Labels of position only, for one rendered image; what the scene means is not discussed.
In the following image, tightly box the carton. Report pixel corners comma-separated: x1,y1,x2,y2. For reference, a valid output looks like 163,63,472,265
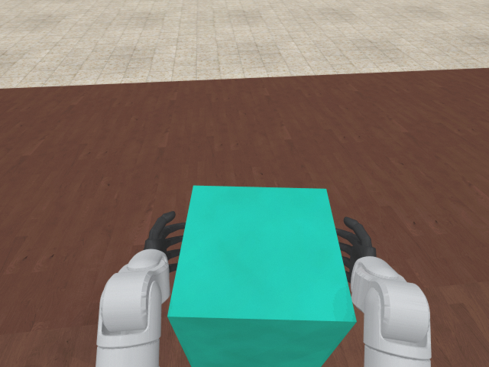
167,186,357,367

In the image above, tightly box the left robot forearm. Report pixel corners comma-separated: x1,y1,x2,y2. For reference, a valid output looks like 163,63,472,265
96,249,170,367

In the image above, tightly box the robot left hand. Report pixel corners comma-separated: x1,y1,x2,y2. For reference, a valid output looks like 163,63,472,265
144,211,186,272

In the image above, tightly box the right robot forearm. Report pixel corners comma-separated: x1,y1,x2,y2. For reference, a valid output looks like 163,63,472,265
351,256,432,367

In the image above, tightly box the robot right hand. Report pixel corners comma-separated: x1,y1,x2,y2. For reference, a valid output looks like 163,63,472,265
335,217,377,283

